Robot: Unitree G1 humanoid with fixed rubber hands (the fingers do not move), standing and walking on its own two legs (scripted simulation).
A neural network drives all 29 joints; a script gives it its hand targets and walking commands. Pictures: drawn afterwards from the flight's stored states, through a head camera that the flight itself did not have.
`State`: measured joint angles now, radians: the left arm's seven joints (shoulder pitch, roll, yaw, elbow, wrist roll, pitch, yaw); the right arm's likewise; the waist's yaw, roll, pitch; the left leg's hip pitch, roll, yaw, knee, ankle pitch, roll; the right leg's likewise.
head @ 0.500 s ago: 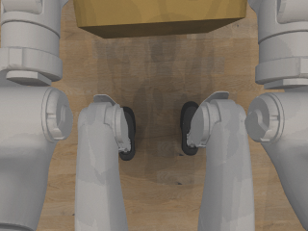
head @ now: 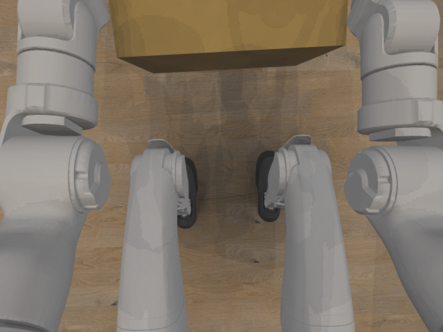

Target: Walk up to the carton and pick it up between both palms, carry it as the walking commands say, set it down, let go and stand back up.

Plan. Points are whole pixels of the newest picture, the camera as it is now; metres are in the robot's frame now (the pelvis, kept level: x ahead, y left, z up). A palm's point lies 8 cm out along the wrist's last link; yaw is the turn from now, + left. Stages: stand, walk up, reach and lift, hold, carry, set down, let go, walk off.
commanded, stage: reach and lift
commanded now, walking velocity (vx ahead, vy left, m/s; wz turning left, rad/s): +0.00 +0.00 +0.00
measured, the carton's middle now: out of the picture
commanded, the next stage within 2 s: none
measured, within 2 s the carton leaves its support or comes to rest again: neither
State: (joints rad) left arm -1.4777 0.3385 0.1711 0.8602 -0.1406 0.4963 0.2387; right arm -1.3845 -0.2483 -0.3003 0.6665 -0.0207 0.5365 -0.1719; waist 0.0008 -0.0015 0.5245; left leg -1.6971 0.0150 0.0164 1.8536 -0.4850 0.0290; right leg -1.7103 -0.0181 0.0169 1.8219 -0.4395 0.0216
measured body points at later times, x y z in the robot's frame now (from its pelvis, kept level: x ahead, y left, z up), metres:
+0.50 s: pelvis +0.00 +0.00 +0.06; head +0.29 +0.00 +0.38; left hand +0.55 +0.18 +0.00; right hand +0.54 -0.17 +0.01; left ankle +0.16 +0.11 -0.45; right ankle +0.17 -0.13 -0.45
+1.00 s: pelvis +0.00 +0.00 +0.12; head +0.27 +0.00 +0.47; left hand +0.53 +0.18 +0.07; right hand +0.52 -0.18 +0.08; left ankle +0.16 +0.11 -0.45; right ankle +0.17 -0.13 -0.45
